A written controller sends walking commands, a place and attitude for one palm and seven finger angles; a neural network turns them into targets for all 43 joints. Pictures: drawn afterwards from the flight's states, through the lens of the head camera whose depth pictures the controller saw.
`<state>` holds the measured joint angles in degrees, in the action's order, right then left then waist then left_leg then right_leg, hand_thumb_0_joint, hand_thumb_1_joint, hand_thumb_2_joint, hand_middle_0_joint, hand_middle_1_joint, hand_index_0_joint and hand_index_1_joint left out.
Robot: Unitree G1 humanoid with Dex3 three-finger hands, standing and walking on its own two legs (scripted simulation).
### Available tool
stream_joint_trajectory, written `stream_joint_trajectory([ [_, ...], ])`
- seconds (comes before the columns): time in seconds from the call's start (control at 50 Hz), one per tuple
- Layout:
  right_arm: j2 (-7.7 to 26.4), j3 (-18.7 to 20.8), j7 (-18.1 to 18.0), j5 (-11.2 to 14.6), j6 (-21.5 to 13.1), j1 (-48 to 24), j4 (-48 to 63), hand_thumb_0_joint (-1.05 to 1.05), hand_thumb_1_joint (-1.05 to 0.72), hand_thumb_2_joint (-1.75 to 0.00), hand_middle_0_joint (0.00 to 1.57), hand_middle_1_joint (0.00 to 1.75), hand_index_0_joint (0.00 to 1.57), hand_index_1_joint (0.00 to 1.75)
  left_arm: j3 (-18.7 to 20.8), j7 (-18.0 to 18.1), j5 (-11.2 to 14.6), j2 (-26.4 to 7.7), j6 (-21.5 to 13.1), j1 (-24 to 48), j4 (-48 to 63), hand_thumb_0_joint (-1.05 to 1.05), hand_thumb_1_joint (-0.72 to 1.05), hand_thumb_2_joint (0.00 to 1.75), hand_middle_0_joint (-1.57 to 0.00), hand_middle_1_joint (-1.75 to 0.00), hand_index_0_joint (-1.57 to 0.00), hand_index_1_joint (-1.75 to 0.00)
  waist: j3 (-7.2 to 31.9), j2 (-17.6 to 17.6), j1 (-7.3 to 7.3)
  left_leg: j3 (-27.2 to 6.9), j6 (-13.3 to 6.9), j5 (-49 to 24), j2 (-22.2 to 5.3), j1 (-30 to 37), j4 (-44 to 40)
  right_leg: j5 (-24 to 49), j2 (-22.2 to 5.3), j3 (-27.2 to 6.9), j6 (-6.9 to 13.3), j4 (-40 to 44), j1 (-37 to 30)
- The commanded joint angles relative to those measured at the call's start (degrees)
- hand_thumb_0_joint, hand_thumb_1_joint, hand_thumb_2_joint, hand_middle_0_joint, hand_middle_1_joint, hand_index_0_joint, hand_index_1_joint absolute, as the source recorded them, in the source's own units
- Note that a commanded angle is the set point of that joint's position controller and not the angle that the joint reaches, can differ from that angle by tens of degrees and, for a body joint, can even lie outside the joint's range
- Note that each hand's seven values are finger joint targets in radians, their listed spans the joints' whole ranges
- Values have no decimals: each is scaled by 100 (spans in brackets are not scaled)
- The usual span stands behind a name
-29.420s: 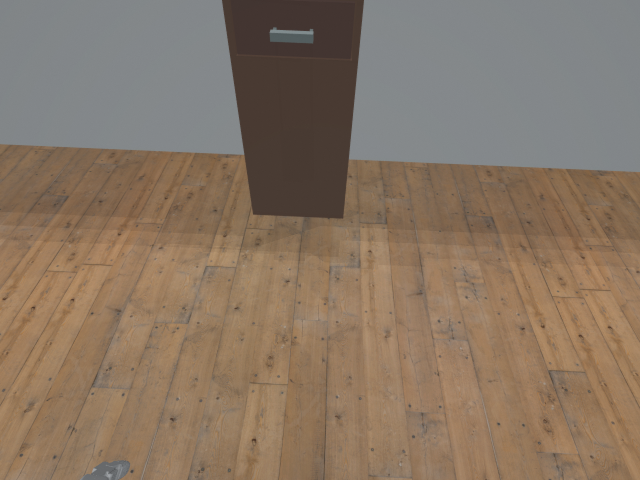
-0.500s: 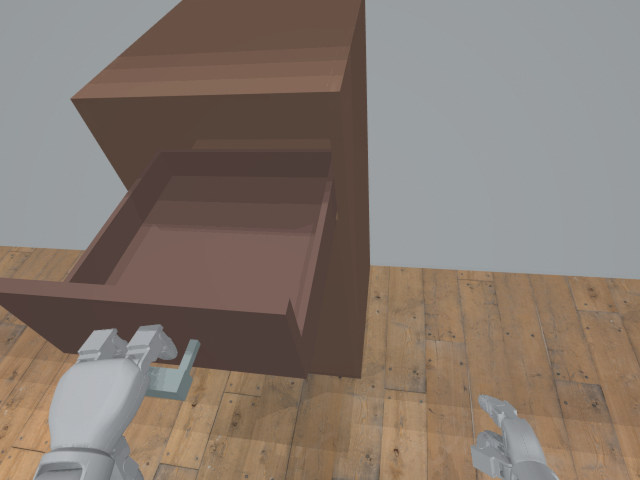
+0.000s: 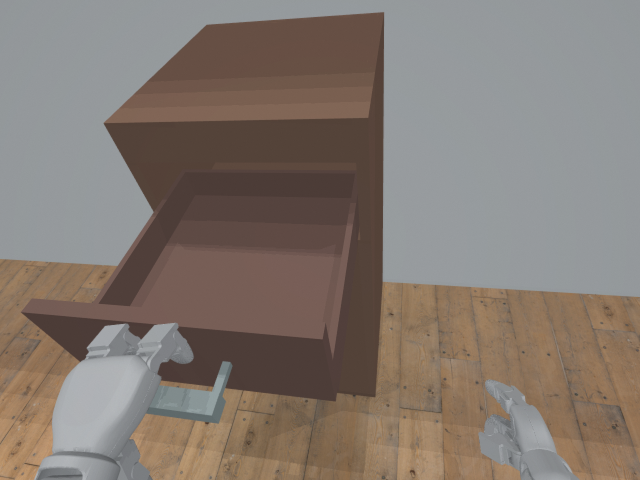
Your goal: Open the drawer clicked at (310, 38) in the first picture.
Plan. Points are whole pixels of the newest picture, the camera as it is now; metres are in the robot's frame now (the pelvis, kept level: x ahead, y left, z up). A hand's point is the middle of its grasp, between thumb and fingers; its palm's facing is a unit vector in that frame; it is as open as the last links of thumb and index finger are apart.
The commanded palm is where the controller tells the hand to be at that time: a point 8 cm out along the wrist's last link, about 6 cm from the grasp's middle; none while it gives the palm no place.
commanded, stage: lift the hand off the handle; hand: left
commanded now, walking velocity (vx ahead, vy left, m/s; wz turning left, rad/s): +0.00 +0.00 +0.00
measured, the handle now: (175, 383) +0.21 +0.21 +0.05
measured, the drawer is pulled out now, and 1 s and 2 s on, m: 0.30 0.29 0.29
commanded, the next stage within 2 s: draw the hand back to the body in 0.70 s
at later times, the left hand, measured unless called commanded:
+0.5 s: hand (114, 333) +0.19 +0.21 +0.19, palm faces +0.31 -0.21 -0.93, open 13.4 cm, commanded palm +0.14 +0.21 +0.24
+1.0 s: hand (115, 319) +0.20 +0.20 +0.20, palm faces +0.32 -0.35 -0.88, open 13.9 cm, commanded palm +0.13 +0.22 +0.25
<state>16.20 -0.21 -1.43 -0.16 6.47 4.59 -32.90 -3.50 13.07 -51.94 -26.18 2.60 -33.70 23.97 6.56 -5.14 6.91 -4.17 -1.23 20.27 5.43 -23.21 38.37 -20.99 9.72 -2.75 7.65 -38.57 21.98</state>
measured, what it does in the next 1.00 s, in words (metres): shifts its weight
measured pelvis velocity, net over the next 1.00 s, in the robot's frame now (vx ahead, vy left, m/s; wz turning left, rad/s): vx -0.03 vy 0.06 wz -0.05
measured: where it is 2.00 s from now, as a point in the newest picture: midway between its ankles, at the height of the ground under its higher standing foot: outside the picture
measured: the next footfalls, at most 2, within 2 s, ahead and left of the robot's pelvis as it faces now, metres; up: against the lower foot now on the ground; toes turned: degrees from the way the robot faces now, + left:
none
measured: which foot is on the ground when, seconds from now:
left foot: down 0.00-1.00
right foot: down 0.00-1.00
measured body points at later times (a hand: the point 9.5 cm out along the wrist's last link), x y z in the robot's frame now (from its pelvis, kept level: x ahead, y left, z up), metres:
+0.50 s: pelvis -0.01 +0.07 +0.01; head -0.04 +0.00 +0.45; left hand +0.17 +0.22 +0.24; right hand +0.24 -0.10 -0.07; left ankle -0.01 +0.12 -0.72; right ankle -0.03 -0.02 -0.72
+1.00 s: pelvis -0.03 +0.06 +0.01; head -0.07 +0.01 +0.45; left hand +0.17 +0.22 +0.25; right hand +0.19 -0.13 -0.07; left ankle -0.01 +0.12 -0.72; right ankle -0.03 -0.02 -0.72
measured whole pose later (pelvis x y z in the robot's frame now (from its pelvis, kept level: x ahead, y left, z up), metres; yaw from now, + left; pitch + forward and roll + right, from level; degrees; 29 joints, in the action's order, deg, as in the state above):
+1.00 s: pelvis -0.03 +0.06 +0.01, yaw -3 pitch -3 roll +0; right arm 14.8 -3.3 5.3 3.4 13.3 3.8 -30.1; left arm -10.0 2.8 -45.0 -23.2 17.5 -11.8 38.2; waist 2.3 -7.5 6.1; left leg 0.1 -5.8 15.7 7.1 -14.1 33.1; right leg -17.5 7.4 -7.0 3.1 -35.1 13.8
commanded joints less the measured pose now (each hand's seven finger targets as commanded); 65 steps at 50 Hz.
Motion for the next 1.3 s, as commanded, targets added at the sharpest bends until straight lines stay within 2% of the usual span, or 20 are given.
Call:
stream_joint_trajectory([
  [0.0, 314, 71, -2, -27, -297, -970, 1087, 0, -90, -90, 20, 30, 20, 30, 736, 259, -47, -879, 71, 1085, 1989, 0, -50, 30, -30, -120, -30, -120, 770, 516, -100, 154, -223, -1308, -158, 737, -47, 2451, -1099, -1162, -1030, 1038, -493],
  [0.06, 319, 25, 44, 33, -330, -1185, 1207, 0, -90, -90, 20, 30, 20, 30, 637, 196, -72, -853, 137, 1381, 2419, 0, -50, 30, -30, -120, -30, -120, 874, 25, -69, 146, -257, -1534, -243, 1196, -121, 1938, -937, -1013, -834, 1056, -276],
  [0.2, 228, -32, 159, -4, -271, -1012, 1265, 0, -90, -90, 20, 30, 20, 30, 310, -71, -161, -705, 341, 1682, 2839, 0, -50, 30, -30, -120, -30, -120, 517, 293, -60, 42, -163, -1770, -453, 1388, -348, 1199, -791, -682, -702, 1102, -40],
  [0.3, 208, -64, 322, 88, -144, -1109, 1403, 0, -90, -90, 20, 30, 20, 30, 5, -298, -196, -566, 645, 1967, 3315, 0, -50, 30, -30, -120, -30, -120, 602, -186, -1, -112, 12, -2156, -659, 1564, -563, 943, -672, -449, -604, 868, -42],
  [0.42, 164, -131, 465, 145, 46, -1221, 1437, 0, -90, -90, 20, 30, 20, 30, -275, -558, -291, -442, 1056, 2455, 3322, 0, -50, 30, -30, -120, -30, -120, 646, 119, 52, -226, 119, -2117, -773, 1463, -825, 831, -616, -209, -604, 693, -275],
  [0.46, 129, -165, 559, 292, 98, -1515, 1398, 0, -90, -90, 20, 30, 20, 30, -319, -704, 54, -243, 1241, 2662, 2899, 0, -50, 30, -30, -120, -30, -120, 368, 275, -66, -309, 75, -1932, -790, 1453, -932, 954, -614, -62, -634, 652, -332],
  [0.5, 63, -162, 621, 291, 237, -1398, 1298, 0, -90, -90, 20, 30, 20, 30, -336, -916, 169, -141, 1334, 2374, 2333, 0, -50, 30, -30, -120, -30, -120, -12, 746, 4, -200, 109, -1894, -774, 1321, -1117, 934, -644, 2, -691, 796, -451],
  [0.56, 132, -200, 701, 411, 354, -1597, 1448, 0, -90, -90, 20, 30, 20, 30, -278, -1078, 653, -86, 1392, 2625, 2477, 0, -50, 30, -30, -120, -30, -120, -13, 524, -13, -141, 33, -1626, -830, 1360, -1205, 1048, -642, 121, -761, 744, -696],
  [0.58, 53, -251, 740, 368, 361, -1539, 1505, 0, -90, -90, 20, 30, 20, 30, -334, -1121, 536, -82, 1381, 2888, 2677, 0, -50, 30, -30, -120, -30, -120, 171, 568, 130, -94, 26, -1594, -808, 1303, -1281, 955, -668, 113, -769, 735, -807],
  [0.62, 116, -221, 761, 355, 482, -1473, 1491, 0, -90, -90, 20, 30, 20, 30, -339, -1140, 639, 2, 1399, 2507, 2449, 0, -50, 30, -30, -120, -30, -120, 0, 681, 96, -41, -7, -1478, -811, 1266, -1354, 888, -642, 89, -782, 862, -855],
  [0.66, 218, -211, 756, 423, 505, -1600, 1582, 0, -90, -90, 20, 30, 20, 30, -224, -1100, 789, -161, 1423, 2847, 2721, 0, -50, 30, -30, -120, -30, -120, 50, 234, -20, -97, -54, -1041, -915, 1098, -1375, 899, -575, 57, -783, 677, -1021],
  [0.68, 125, -261, 786, 375, 467, -1586, 1653, 0, -90, -90, 20, 30, 20, 30, -440, -1095, 549, -27, 1404, 3255, 3058, 0, -50, 30, -30, -120, -30, -120, 378, 103, 101, -112, -71, -1037, -877, 1021, -1416, 868, -561, 41, -761, 568, -1143],
  [0.7, 135, -200, 774, 354, 478, -1546, 1579, 0, -90, -90, 20, 30, 20, 30, -468, -1061, 554, -4, 1401, 3100, 2861, 0, -50, 30, -30, -120, -30, -120, 170, 75, 35, -171, -63, -865, -900, 1001, -1471, 780, -524, -5, -744, 608, -1071],
  [0.76, 285, -171, 730, 396, 425, -1575, 1678, 0, -90, -90, 20, 30, 20, 30, -294, -889, 641, -210, 1398, 3264, 3292, 0, -50, 30, -30, -120, -30, -120, 472, -358, -19, -298, -131, -628, -1011, 838, -1451, 976, -432, -41, -746, 367, -1344],
  [0.78, 161, -216, 760, 358, 380, -1503, 1679, 0, -90, -90, 20, 30, 20, 30, -445, -879, 450, -86, 1402, 3383, 3411, 0, -50, 30, -30, -120, -30, -120, 630, -286, 96, -289, -135, -629, -947, 754, -1462, 876, -443, -44, -721, 350, -1358],
  [0.8, 157, -163, 741, 347, 387, -1477, 1521, 0, -90, -90, 20, 30, 20, 30, -433, -865, 471, -93, 1389, 3329, 3065, 0, -50, 30, -30, -120, -30, -120, 232, -132, -11, -353, -80, -507, -936, 763, -1517, 735, -424, -99, -681, 470, -1084],
  [0.86, 231, -158, 684, 408, 364, -1481, 1456, 0, -90, -90, 20, 30, 20, 30, 10, -777, 627, -376, 1393, 3226, 2713, 0, -50, 30, -30, -120, -30, -120, 68, 220, -54, -244, -110, -533, -878, 919, -1389, 506, -464, -159, -669, 715, -846],
  [0.94, 148, -159, 671, 369, 339, -1365, 1338, 0, -90, -90, 20, 30, 20, 30, -33, -839, 584, -276, 1363, 3100, 2213, 0, -50, 30, -30, -120, -30, -120, -177, 669, -20, -50, -95, -721, -688, 1089, -1293, 157, -587, -222, -690, 1083, -547],
  [1.08, 225, -202, 638, 401, 300, -1480, 1511, 0, -90, -90, 20, 30, 20, 30, 471, -896, 630, -784, 1490, 2703, 2772, 0, -50, 30, -30, -120, -30, -120, 419, 183, 68, 73, -139, -1210, -592, 1013, -1146, 613, -654, -408, -685, 1080, -1150],
  [1.28, 284, -242, 407, 347, 158, -1401, 1338, 0, -90, -90, 20, 30, 20, 30, 1049, -1040, 494, -1430, 1429, 2389, 2406, 0, -50, 30, -30, -120, -30, -120, -3, 420, -16, 85, -177, -1091, -439, 1162, -1005, 156, -787, -690, -713, 1649, -838],
])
